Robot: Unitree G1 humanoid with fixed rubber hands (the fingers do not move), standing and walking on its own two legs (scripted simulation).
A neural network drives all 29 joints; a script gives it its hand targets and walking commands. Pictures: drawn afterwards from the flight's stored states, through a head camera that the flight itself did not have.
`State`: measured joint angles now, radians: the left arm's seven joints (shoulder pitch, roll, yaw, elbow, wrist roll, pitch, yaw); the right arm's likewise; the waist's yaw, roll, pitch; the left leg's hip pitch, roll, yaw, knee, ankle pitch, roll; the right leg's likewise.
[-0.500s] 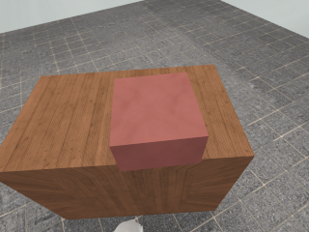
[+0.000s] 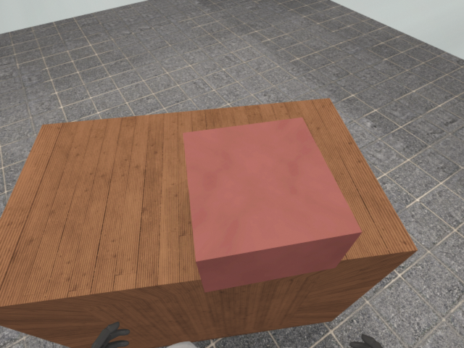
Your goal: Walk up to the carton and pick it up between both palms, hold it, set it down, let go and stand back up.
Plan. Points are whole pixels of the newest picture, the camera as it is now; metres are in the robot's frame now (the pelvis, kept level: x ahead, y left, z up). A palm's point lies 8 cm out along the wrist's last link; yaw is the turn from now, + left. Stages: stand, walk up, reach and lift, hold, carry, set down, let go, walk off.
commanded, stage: walk up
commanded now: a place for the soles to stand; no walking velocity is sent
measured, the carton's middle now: (257, 198) +0.39 -0.04 +0.00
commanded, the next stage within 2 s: none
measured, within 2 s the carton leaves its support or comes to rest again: neither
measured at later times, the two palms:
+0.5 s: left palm out of the picture +0.11 +0.25 -0.09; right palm out of the picture +0.09 -0.25 -0.08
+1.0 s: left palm out of the picture +0.10 +0.17 -0.11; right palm out of the picture -0.03 -0.38 -0.12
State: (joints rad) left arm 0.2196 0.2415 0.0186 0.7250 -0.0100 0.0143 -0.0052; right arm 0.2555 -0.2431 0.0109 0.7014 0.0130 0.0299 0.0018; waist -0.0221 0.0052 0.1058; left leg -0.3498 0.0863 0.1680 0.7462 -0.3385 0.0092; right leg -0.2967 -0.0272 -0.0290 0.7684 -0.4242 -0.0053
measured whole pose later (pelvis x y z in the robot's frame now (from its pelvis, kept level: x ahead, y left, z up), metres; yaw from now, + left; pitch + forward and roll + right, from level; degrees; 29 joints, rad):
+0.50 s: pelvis +0.01 +0.00 +0.02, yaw +0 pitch -2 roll +0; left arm 0.21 0.24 0.01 0.82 -0.01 0.02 -0.03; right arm 0.30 -0.25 0.00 0.71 0.01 0.00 0.02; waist 0.00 -0.01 0.05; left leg -0.24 0.08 0.18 0.54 -0.24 0.01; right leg -0.19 -0.02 -0.03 0.54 -0.31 0.00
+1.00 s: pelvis -0.06 -0.08 -0.01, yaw -6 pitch -5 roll +1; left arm 0.12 0.28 0.07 0.71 0.04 0.07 -0.09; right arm 0.28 -0.32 -0.07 0.74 -0.06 0.00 -0.07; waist -0.02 0.00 0.23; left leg -0.40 0.25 0.16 0.80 -0.33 -0.04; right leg -0.37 -0.06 0.03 0.83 -0.37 0.04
